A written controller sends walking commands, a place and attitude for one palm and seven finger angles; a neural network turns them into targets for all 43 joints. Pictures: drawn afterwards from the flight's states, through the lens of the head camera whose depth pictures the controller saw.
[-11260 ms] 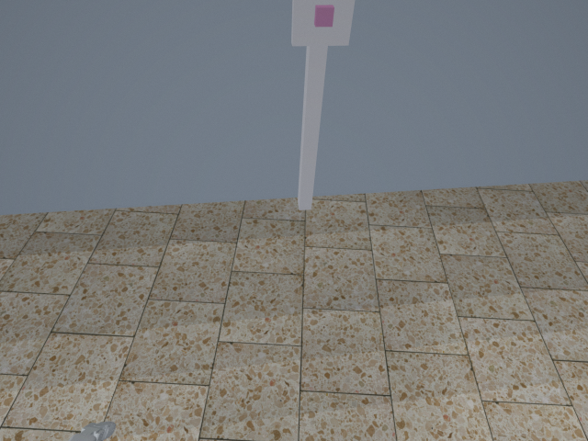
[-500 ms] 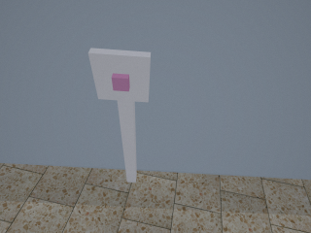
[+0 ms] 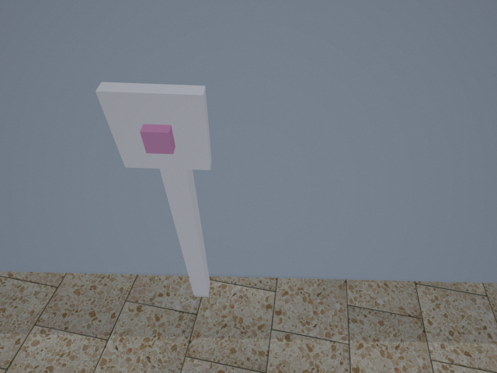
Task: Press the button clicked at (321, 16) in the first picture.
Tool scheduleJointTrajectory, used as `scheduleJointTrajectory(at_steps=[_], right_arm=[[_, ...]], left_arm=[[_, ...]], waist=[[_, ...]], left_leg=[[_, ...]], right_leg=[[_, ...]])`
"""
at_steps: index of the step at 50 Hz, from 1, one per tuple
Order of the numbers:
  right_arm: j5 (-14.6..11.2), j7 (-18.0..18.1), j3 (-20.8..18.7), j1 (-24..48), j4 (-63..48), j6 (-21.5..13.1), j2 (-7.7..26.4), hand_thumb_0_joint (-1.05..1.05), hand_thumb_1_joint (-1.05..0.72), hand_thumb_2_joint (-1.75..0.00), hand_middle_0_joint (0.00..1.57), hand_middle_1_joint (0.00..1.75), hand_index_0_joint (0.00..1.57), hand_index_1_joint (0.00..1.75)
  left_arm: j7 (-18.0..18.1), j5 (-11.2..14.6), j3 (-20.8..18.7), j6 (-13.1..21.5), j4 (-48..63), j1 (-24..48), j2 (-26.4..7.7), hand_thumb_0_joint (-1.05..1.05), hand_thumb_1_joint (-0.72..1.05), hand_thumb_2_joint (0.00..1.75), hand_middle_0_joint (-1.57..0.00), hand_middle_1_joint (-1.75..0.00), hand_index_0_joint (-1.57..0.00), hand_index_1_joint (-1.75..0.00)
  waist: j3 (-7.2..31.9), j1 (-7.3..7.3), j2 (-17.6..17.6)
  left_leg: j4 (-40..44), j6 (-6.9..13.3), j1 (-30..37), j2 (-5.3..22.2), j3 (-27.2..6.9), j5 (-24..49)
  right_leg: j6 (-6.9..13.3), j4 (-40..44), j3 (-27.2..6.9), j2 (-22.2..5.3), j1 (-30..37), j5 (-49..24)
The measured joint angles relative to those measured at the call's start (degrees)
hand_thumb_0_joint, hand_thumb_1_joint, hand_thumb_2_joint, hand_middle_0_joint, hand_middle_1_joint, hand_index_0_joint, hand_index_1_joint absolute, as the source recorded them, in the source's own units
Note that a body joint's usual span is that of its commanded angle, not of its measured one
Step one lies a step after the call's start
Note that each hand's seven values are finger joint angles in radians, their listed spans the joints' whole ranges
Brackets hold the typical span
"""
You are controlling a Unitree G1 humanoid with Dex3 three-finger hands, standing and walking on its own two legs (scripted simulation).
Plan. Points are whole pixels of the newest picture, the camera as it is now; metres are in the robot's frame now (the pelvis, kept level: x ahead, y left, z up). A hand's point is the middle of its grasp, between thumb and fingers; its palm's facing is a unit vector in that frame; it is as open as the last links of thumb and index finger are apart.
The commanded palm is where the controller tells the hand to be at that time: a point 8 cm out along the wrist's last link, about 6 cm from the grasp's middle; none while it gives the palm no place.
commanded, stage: come to a stop and stand still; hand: left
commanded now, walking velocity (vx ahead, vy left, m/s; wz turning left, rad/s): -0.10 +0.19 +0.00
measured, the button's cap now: (158, 138) +0.49 +0.20 +0.11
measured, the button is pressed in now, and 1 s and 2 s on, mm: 0 0 0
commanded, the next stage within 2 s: none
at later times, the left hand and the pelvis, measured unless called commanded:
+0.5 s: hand out of the picture +0.02 +0.21 -0.18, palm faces +0.05 -0.97 -0.22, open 7.3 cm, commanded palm none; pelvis +0.00 +0.02 -0.01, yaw +1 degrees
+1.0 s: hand out of the picture -0.02 +0.32 -0.16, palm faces +0.01 -0.95 -0.32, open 7.4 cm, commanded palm none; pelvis -0.05 +0.08 +0.01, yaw +0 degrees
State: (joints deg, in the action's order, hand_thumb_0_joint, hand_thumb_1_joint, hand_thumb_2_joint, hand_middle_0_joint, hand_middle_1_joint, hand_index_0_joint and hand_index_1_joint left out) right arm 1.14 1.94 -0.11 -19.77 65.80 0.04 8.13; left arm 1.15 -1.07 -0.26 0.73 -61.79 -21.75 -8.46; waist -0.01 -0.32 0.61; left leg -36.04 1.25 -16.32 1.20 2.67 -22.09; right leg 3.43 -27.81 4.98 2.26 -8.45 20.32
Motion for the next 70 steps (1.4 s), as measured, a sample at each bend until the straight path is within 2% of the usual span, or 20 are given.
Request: scheduleJointTrajectory(at_steps=[3, 7, 10, 14, 17, 22, 27, 33, 40, 49, 56, 63, 70], right_arm=[[-0.4, 0.3, 0.2, 1.3, 0.6, 0.3, -0.3, 0.00, -0.91, -0.90, 0.20, 0.30, 0.20, 0.30], [-1.1, 0.4, 0.2, 4.1, -0.2, 0.4, -0.3, 0.00, -0.91, -0.90, 0.19, 0.30, 0.20, 0.30], [-0.9, 0.9, -0.3, 6.1, -1.6, 0.6, 0.1, 0.01, -0.92, -0.90, 0.20, 0.30, 0.20, 0.30], [-0.8, 1.0, -0.6, 7.7, -3.9, 0.2, 0.0, 0.01, -0.93, -0.90, 0.19, 0.30, 0.20, 0.30], [-0.7, 0.8, -0.5, 8.3, -5.3, 0.0, 0.1, 0.00, -0.92, -0.90, 0.19, 0.30, 0.20, 0.30], [0.1, -0.4, -0.7, 8.0, -11.1, 0.8, 1.2, 0.00, -0.92, -0.90, 0.19, 0.30, 0.20, 0.30], [0.3, -0.9, -0.9, 7.5, -12.8, 1.2, 0.9, 0.00, -0.91, -0.90, 0.19, 0.30, 0.20, 0.30], [0.5, -1.6, -0.7, 6.9, -12.5, 1.1, 2.2, 0.00, -0.91, -0.90, 0.20, 0.30, 0.20, 0.30], [0.5, -2.0, -1.3, 7.0, -11.1, 0.7, 5.8, 0.00, -0.91, -0.89, 0.20, 0.30, 0.21, 0.30], [0.2, -1.9, -2.3, 7.5, -8.1, 1.1, 10.3, 0.00, -0.91, -0.90, 0.20, 0.30, 0.20, 0.30], [0.0, -2.1, -2.2, 8.6, -6.1, 1.6, 10.7, 0.00, -0.91, -0.90, 0.20, 0.30, 0.20, 0.30], [-0.3, -2.2, -1.6, 9.3, -4.7, 1.6, 8.5, 0.00, -0.91, -0.90, 0.20, 0.30, 0.20, 0.30], [-0.5, -2.2, -1.6, 9.6, -3.7, 2.0, 6.1, 0.00, -0.91, -0.90, 0.20, 0.30, 0.20, 0.30]], left_arm=[[0.9, 0.1, 0.6, 1.1, -0.6, -0.3, 1.2, 0.00, 0.91, 0.90, -0.20, -0.30, -0.20, -0.30], [1.3, 0.4, 1.5, 1.0, -1.1, -0.7, 2.7, 0.00, 0.91, 0.90, -0.20, -0.30, -0.20, -0.30], [1.6, 0.6, 1.4, 0.3, -0.9, -0.9, 3.2, 0.00, 0.91, 0.90, -0.20, -0.30, -0.21, -0.30], [2.1, 0.5, 0.7, -0.9, 0.2, 0.0, 2.6, 0.00, 0.91, 0.90, -0.20, -0.30, -0.21, -0.30], [2.2, 0.5, 0.5, -1.0, 1.2, 1.3, 1.8, 0.00, 0.91, 0.90, -0.20, -0.30, -0.21, -0.30], [2.0, 0.0, 0.5, -0.5, 5.6, 2.8, -0.5, 0.00, 0.91, 0.90, -0.20, -0.30, -0.21, -0.30], [2.1, 0.1, -0.4, -1.5, 8.8, 4.2, -3.2, 0.00, 0.91, 0.90, -0.20, -0.30, -0.20, -0.30], [1.2, 0.2, -0.8, -2.0, 10.3, 6.8, -5.4, 0.00, 0.91, 0.90, -0.20, -0.30, -0.20, -0.30], [0.0, -0.1, -1.1, -1.8, 9.0, 7.7, -7.8, 0.00, 0.91, 0.90, -0.20, -0.30, -0.20, -0.30], [-0.3, -0.3, -1.4, -2.1, 5.2, 5.3, -10.0, 0.00, 0.91, 0.90, -0.20, -0.30, -0.20, -0.30], [-0.4, -0.3, -0.7, -2.1, 2.1, 1.7, -9.3, 0.00, 0.91, 0.90, -0.20, -0.30, -0.20, -0.30], [-0.1, -0.4, 0.2, -2.2, -0.4, -0.7, -7.2, 0.00, 0.91, 0.90, -0.20, -0.30, -0.20, -0.30], [0.1, -0.4, 0.4, -1.9, -0.9, -2.1, -4.6, 0.00, 0.91, 0.90, -0.20, -0.30, -0.20, -0.30]], waist=[[-1.0, 0.64, 0.4], [-1.9, 1.24, 0.6], [-2.3, 1.26, 0.7], [-2.3, 1.69, 2.2], [-2.0, 1.77, 1.8], [-2.1, 0.80, 0.0], [-1.7, 0.60, 0.5], [-0.7, 0.62, -0.5], [-0.3, 0.43, -0.7], [-0.2, 0.28, -0.4], [-0.5, 0.99, -0.5], [-0.5, 1.60, -0.4], [-0.5, 2.03, -0.5]], left_leg=[[-5.0, -0.6, -2.1, 0.6, 0.3, -3.2], [-0.9, -1.0, -1.7, 0.5, 0.5, 0.8], [3.4, -0.7, -0.3, 0.5, 0.9, 8.8], [2.9, 0.1, -0.1, -0.4, 1.9, 6.5], [3.3, 0.4, -0.6, -0.6, 1.9, 6.8], [1.6, 1.1, -2.9, -0.9, 1.1, 7.0], [1.4, 2.6, -2.1, -2.4, 1.9, 7.2], [2.6, 4.3, -2.2, -3.0, 2.3, 8.6], [8.9, 5.6, -0.8, -4.5, 3.5, 13.0], [15.3, 5.3, 1.2, -5.7, 3.6, 16.9], [17.1, 4.5, 1.7, -5.9, 3.5, 17.7], [17.5, 4.7, 1.9, -6.2, 3.4, 18.0], [18.1, 3.6, 1.4, -6.5, 3.2, 16.9]], right_leg=[[0.7, 1.8, 0.5, 0.5, 1.8, -0.4], [0.7, 2.0, 0.2, 0.8, 3.1, 0.0], [0.3, -0.4, 0.1, 0.9, 2.8, 1.7], [-0.5, -2.4, -0.6, -0.2, 2.0, 2.8], [-0.6, -1.9, -0.5, -0.4, 1.7, 2.2], [-1.1, -2.6, 0.4, -0.7, 0.2, 1.6], [-2.3, -5.0, -0.1, -2.4, -0.1, 2.5], [-3.5, -3.4, -0.3, -2.9, 0.0, 0.6], [-2.2, -0.6, -1.3, -4.1, -0.5, -2.2], [-1.1, 1.9, -2.7, -4.4, -0.3, -3.5], [-1.8, 3.3, -3.2, -4.2, 0.1, -4.4], [-2.4, 2.9, -3.5, -4.2, -0.1, -4.0], [-2.5, 2.8, -3.8, -4.2, -0.8, -3.8]])
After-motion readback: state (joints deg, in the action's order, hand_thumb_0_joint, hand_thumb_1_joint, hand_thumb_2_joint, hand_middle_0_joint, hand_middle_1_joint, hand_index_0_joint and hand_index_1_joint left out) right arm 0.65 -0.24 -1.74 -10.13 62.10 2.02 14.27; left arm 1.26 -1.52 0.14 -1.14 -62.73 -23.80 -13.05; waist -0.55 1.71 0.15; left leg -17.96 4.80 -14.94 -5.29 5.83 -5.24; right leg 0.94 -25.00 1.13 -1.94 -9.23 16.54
